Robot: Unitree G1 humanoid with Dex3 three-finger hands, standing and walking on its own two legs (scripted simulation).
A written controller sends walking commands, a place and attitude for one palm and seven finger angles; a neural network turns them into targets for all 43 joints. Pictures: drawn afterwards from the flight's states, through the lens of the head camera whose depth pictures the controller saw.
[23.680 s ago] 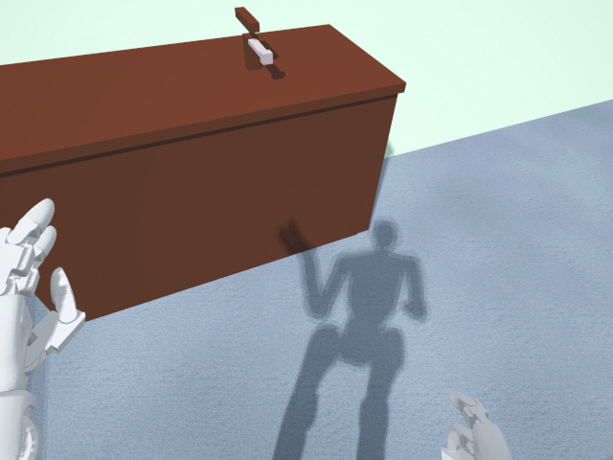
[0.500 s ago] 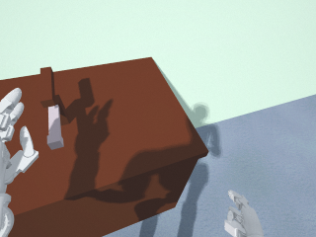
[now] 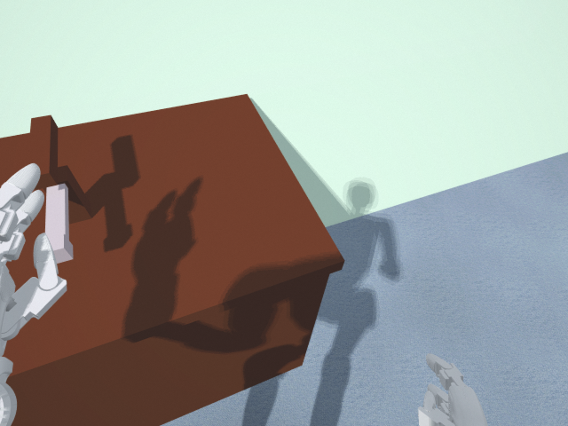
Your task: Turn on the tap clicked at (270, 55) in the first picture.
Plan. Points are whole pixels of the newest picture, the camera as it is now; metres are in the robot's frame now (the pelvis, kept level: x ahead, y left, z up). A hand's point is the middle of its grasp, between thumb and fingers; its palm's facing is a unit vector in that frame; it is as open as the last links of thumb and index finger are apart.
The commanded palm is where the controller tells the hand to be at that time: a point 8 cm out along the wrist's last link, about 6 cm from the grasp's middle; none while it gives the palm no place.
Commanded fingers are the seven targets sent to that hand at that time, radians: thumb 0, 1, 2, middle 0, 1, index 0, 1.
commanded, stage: shuffle to correct the standing spot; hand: left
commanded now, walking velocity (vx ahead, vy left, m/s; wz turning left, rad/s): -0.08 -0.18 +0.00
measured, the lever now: (57, 249) +0.31 +0.33 +0.07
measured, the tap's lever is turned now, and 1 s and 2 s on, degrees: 0 0 0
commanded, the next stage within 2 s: none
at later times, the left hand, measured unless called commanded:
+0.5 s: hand (52, 299) +0.20 +0.23 +0.17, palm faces +0.31 -0.84 -0.44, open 7.4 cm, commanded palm +0.14 +0.28 +0.18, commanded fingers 0.00 0.90 0.90 -0.20 -0.30 -0.20 -0.30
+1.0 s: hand (59, 287) +0.21 +0.24 +0.17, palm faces +0.30 -0.86 -0.42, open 7.4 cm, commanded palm +0.16 +0.28 +0.18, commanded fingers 0.00 0.90 0.90 -0.20 -0.30 -0.20 -0.30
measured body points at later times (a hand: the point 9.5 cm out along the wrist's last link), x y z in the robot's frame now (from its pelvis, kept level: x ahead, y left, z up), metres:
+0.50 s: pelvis -0.01 +0.00 +0.00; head +0.03 +0.01 +0.44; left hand +0.18 +0.28 +0.20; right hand +0.17 -0.23 -0.08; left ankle +0.02 +0.13 -0.74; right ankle +0.00 -0.06 -0.74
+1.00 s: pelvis +0.00 +0.00 +0.00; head +0.03 +0.02 +0.44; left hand +0.19 +0.28 +0.19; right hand +0.17 -0.23 -0.08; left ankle +0.02 +0.14 -0.74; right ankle +0.00 -0.06 -0.74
